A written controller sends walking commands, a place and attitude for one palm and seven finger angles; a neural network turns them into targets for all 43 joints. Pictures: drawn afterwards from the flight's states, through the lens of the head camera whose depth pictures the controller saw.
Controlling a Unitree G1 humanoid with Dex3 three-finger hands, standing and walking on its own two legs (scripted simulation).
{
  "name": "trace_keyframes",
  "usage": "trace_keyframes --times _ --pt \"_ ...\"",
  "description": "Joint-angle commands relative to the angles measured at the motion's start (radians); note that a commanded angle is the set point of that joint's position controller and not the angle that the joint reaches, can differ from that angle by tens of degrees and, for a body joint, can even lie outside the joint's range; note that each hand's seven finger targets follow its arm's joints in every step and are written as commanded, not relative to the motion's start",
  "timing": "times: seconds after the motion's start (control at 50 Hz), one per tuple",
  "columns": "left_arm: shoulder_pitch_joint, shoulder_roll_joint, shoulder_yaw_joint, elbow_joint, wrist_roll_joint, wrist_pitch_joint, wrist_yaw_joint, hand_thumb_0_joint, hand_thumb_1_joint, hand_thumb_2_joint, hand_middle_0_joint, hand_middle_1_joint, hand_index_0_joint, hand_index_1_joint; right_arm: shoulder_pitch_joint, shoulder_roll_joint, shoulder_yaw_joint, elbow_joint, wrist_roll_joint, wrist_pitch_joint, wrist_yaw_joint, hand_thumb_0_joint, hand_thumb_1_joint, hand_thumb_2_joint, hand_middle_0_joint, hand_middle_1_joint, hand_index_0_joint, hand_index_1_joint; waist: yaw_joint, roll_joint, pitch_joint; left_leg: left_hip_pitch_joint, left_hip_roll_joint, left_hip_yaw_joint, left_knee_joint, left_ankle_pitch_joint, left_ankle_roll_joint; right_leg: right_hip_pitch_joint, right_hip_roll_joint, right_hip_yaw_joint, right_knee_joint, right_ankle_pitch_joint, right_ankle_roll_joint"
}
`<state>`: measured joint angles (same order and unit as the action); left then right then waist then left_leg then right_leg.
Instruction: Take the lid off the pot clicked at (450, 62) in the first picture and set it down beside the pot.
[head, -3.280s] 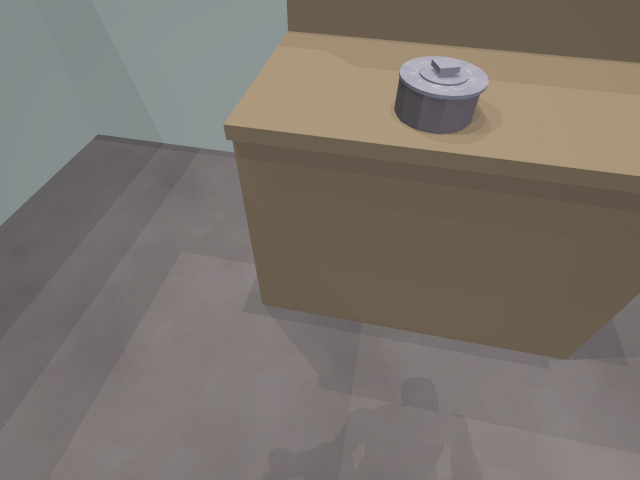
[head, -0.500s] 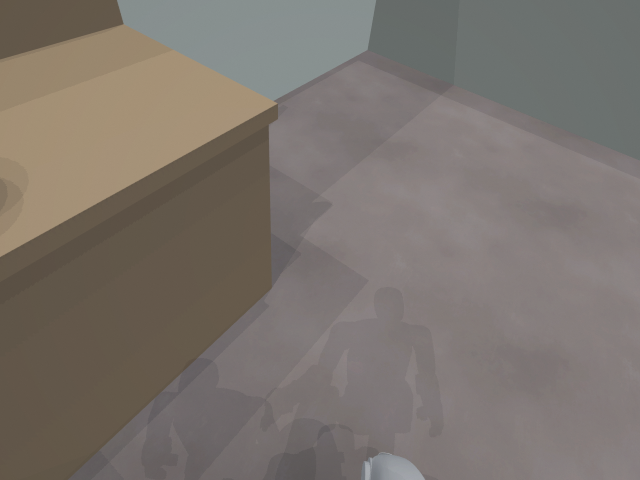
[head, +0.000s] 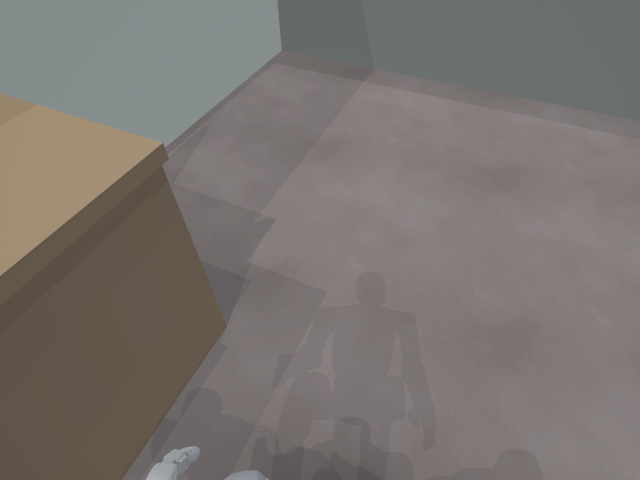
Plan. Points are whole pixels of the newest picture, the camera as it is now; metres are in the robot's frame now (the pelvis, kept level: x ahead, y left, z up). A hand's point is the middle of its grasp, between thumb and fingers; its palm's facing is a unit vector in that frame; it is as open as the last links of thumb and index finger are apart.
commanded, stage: turn to face it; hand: left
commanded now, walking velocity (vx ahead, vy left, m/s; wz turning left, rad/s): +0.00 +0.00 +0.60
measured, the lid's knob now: out of the picture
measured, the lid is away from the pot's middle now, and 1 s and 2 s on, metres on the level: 0.00 0.00 0.00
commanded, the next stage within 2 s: take the last steps up to it in 1.78 s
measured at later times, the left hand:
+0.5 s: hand out of the picture -0.03 +0.26 -0.16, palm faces +0.35 -0.89 -0.27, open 7.3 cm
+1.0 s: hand out of the picture -0.05 +0.15 -0.14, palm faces +0.61 -0.75 -0.26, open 7.3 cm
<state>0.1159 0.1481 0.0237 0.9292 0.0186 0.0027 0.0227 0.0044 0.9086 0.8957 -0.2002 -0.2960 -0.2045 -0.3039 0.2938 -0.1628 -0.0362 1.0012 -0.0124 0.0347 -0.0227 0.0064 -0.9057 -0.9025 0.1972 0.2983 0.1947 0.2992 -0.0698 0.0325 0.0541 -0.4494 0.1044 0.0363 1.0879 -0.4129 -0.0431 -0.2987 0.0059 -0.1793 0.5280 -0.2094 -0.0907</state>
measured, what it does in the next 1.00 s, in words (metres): steps on the spot, turning left: left foot, then right foot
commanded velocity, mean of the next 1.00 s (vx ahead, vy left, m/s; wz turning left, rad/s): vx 0.00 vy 0.00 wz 0.60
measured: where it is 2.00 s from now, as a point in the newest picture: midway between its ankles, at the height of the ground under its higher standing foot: outside the picture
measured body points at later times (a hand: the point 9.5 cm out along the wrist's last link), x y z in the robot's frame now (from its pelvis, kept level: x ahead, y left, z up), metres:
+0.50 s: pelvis +0.00 +0.03 +0.01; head +0.02 +0.06 +0.46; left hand -0.04 +0.31 -0.14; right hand +0.11 -0.19 -0.13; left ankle +0.00 +0.12 -0.73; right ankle +0.04 -0.13 -0.65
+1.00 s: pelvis +0.01 -0.05 +0.01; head +0.05 -0.05 +0.46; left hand -0.08 +0.19 -0.12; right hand +0.24 -0.21 -0.14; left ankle -0.09 +0.08 -0.65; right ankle +0.05 -0.12 -0.73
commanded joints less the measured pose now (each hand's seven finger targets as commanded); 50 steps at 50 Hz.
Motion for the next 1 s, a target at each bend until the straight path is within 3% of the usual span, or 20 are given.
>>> trace_keyframes --times 0.0,0.1,0.16,0.18,0.2,0.22,0.24,0.26,0.3,0.36,0.54,0.66,0.68,0.7,0.72,0.74,0.76,0.8,0.86,0.98 --pt "0.058 0.164 0.055 -0.045 0.006 -0.01 0.016 0.0 0.9 0.9 -0.2 -0.3 -0.2 -0.3 0.069 -0.046 -0.018 -0.024 -0.002 0.006 0.012 0.0 -0.9 -0.9 0.2 0.3 0.2 0.3 0.053 -0.125 -0.034 0.04 0.002 0.033 -0.105 -0.01 0.0 0.008 -0.329 0.167 -0.287 0.082 -0.085" --pt "0.084 0.182 0.074 -0.04 0.012 -0.003 0.018 0.0 0.9 0.9 -0.2 -0.3 -0.2 -0.3 0.003 -0.04 -0.025 -0.069 -0.004 -0.001 0.024 0.0 -0.9 -0.9 0.2 0.3 0.2 0.3 0.079 -0.136 -0.026 0.048 -0.001 0.067 -0.26 -0.041 0.006 0.049 -0.376 0.137 -0.236 0.068 -0.076" --pt "0.079 0.182 0.082 -0.054 0.004 0.005 0.013 0.0 0.9 0.9 -0.2 -0.3 -0.2 -0.3 0.053 -0.051 -0.034 -0.072 -0.01 -0.004 0.027 0.0 -0.9 -0.9 0.2 0.3 0.2 0.3 0.05 -0.117 -0.061 0.164 -0.02 0.092 -0.439 0.081 0.016 0.008 -0.354 0.056 -0.125 0.015 -0.007" --pt "0.076 0.17 0.081 -0.06 -0.003 0.012 0.01 0.0 0.9 0.9 -0.2 -0.3 -0.2 -0.3 0.086 -0.079 -0.041 -0.072 -0.011 -0.008 0.029 0.0 -0.9 -0.9 0.2 0.3 0.2 0.3 0.029 -0.037 -0.072 0.243 -0.002 0.042 -0.567 0.141 0.031 -0.065 -0.326 0.024 -0.03 -0.054 0.035" --pt "0.083 0.123 0.075 -0.079 -0.009 0.02 0.004 0.0 0.9 0.9 -0.2 -0.3 -0.2 -0.3 0.126 -0.162 -0.058 -0.079 -0.017 -0.016 0.027 0.0 -0.9 -0.9 0.2 0.3 0.2 0.3 0.012 0.25 -0.071 0.294 0.178 -0.272 -0.732 0.223 0.117 -0.224 -0.204 -0.035 0.193 -0.229 0.113" --pt "0.01 0.094 0.065 -0.129 -0.005 0.022 0.0 0.0 0.9 0.9 -0.2 -0.3 -0.2 -0.3 0.16 -0.242 -0.076 -0.09 -0.024 -0.02 0.015 0.0 -0.9 -0.9 0.2 0.3 0.2 0.3 -0.025 0.356 -0.045 0.295 0.359 -0.546 -0.859 0.371 0.246 -0.375 -0.09 0.017 0.44 -0.433 0.159" --pt "-0.012 0.119 0.072 -0.136 0.004 0.023 -0.007 0.0 0.9 0.9 -0.2 -0.3 -0.2 -0.3 0.14 -0.255 -0.081 -0.084 -0.023 -0.021 0.008 0.0 -0.9 -0.9 0.2 0.3 0.2 0.3 -0.009 0.2 -0.06 0.272 0.371 -0.492 -0.853 0.312 0.286 -0.368 -0.118 0.128 0.577 -0.357 0.136" --pt "-0.002 0.116 0.079 -0.112 0.012 0.025 -0.009 0.0 0.9 0.9 -0.2 -0.3 -0.2 -0.3 0.077 -0.219 -0.073 -0.093 -0.018 -0.027 0.003 0.0 -0.9 -0.9 0.2 0.3 0.2 0.3 0.02 0.178 -0.07 0.247 0.271 -0.407 -0.854 0.237 0.234 -0.368 -0.119 0.165 0.617 -0.26 0.137" --pt "0.044 0.129 0.085 -0.074 0.009 0.019 -0.018 0.0 0.9 0.9 -0.2 -0.3 -0.2 -0.3 -0.025 -0.182 -0.057 -0.117 -0.011 -0.039 -0.003 0.0 -0.9 -0.9 0.2 0.3 0.2 0.3 0.061 0.125 -0.089 0.268 0.185 -0.284 -0.812 0.303 0.181 -0.366 -0.11 0.186 0.661 -0.131 0.153" --pt "0.091 0.141 0.083 -0.043 0.001 0.024 -0.013 0.0 0.9 0.9 -0.2 -0.3 -0.2 -0.3 -0.022 -0.201 -0.062 -0.12 -0.005 -0.045 -0.004 0.0 -0.9 -0.9 0.2 0.3 0.2 0.3 0.063 0.047 -0.124 0.339 0.135 -0.229 -0.786 0.439 0.184 -0.341 -0.099 0.186 0.636 -0.088 0.178" --pt "0.038 0.158 0.074 -0.077 -0.008 0.029 0.001 0.0 0.9 0.9 -0.2 -0.3 -0.2 -0.3 -0.019 -0.244 -0.082 -0.109 -0.01 -0.018 0.01 0.0 -0.9 -0.9 0.2 0.3 0.2 0.3 0.029 0.128 -0.073 0.301 0.128 -0.361 -0.78 0.33 0.228 -0.232 -0.063 0.184 0.349 -0.201 0.185" --pt "0.168 0.169 0.077 -0.064 -0.016 0.01 0.008 0.0 0.9 0.9 -0.2 -0.3 -0.2 -0.3 -0.129 -0.257 -0.093 -0.155 -0.007 -0.003 0.019 0.0 -0.9 -0.9 0.2 0.3 0.2 0.3 0.095 0.115 -0.113 0.102 0.052 -0.396 -0.671 0.306 0.175 0.113 -0.018 0.167 -0.017 -0.068 0.155" --pt "0.203 0.205 0.086 -0.063 -0.01 0.001 0.012 0.0 0.9 0.9 -0.2 -0.3 -0.2 -0.3 -0.14 -0.224 -0.091 -0.165 0.0 -0.002 0.023 0.0 -0.9 -0.9 0.2 0.3 0.2 0.3 0.115 0.017 -0.116 0.005 -0.013 -0.339 -0.583 0.214 0.121 0.229 -0.08 0.213 -0.177 -0.03 0.141" --pt "0.204 0.311 0.105 -0.075 0.008 -0.007 0.02 0.0 0.9 0.9 -0.2 -0.3 -0.2 -0.3 -0.121 -0.15 -0.079 -0.182 0.01 0.0 0.027 0.0 -0.9 -0.9 0.2 0.3 0.2 0.3 0.114 -0.283 -0.109 -0.189 -0.15 -0.169 -0.342 -0.035 0.036 0.328 -0.342 0.5 -0.315 -0.151 0.055" --pt "0.178 0.338 0.101 -0.101 0.001 0.0 0.019 0.0 0.9 0.9 -0.2 -0.3 -0.2 -0.3 -0.142 -0.168 -0.081 -0.196 -0.006 -0.002 0.025 0.0 -0.9 -0.9 0.2 0.3 0.2 0.3 0.116 -0.347 -0.071 -0.197 -0.169 -0.105 -0.112 -0.17 0.015 0.178 -0.489 0.604 -0.341 -0.111 -0.025" --pt "0.114 0.299 0.09 -0.12 -0.001 0.0 0.019 0.0 0.9 0.9 -0.2 -0.3 -0.2 -0.3 -0.136 -0.191 -0.086 -0.191 -0.014 0.001 0.032 0.0 -0.9 -0.9 0.2 0.3 0.2 0.3 0.081 -0.21 -0.04 -0.167 -0.131 -0.145 0.025 -0.114 0.027 0.078 -0.453 0.505 -0.322 -0.12 -0.05" --pt "0.063 0.246 0.084 -0.126 -0.008 -0.013 0.019 0.0 0.9 0.9 -0.2 -0.3 -0.2 -0.3 -0.118 -0.186 -0.087 -0.161 -0.019 0.013 0.036 0.0 -0.9 -0.9 0.2 0.3 0.2 0.3 0.051 -0.244 -0.024 -0.181 -0.115 -0.148 0.084 -0.047 0.018 0.075 -0.377 0.436 -0.31 -0.047 -0.011" --pt "0.029 0.203 0.067 -0.134 -0.008 -0.015 0.016 0.0 0.9 0.9 -0.2 -0.3 -0.2 -0.3 -0.09 -0.183 -0.085 -0.138 -0.016 0.018 0.046 0.0 -0.9 -0.9 0.2 0.3 0.2 0.3 0.026 -0.2 -0.003 -0.161 -0.088 -0.096 0.149 0.033 -0.002 0.084 -0.312 0.276 -0.242 0.143 -0.005" --pt "0.111 0.208 0.067 -0.121 -0.001 -0.02 0.016 0.0 0.9 0.9 -0.2 -0.3 -0.2 -0.3 -0.14 -0.159 -0.071 -0.151 -0.012 0.02 0.05 0.0 -0.9 -0.9 0.2 0.3 0.2 0.3 0.066 -0.199 -0.021 -0.168 -0.084 -0.05 0.082 0.027 -0.021 0.188 -0.31 0.194 -0.197 0.311 -0.025" --pt "0.193 0.247 0.075 -0.097 0.005 -0.01 0.012 0.0 0.9 0.9 -0.2 -0.3 -0.2 -0.3 -0.241 -0.149 -0.056 -0.181 -0.008 0.026 0.052 0.0 -0.9 -0.9 0.2 0.3 0.2 0.3 0.112 -0.203 -0.036 -0.115 -0.075 0.001 -0.091 -0.01 -0.02 0.243 -0.356 0.153 -0.193 0.358 -0.049"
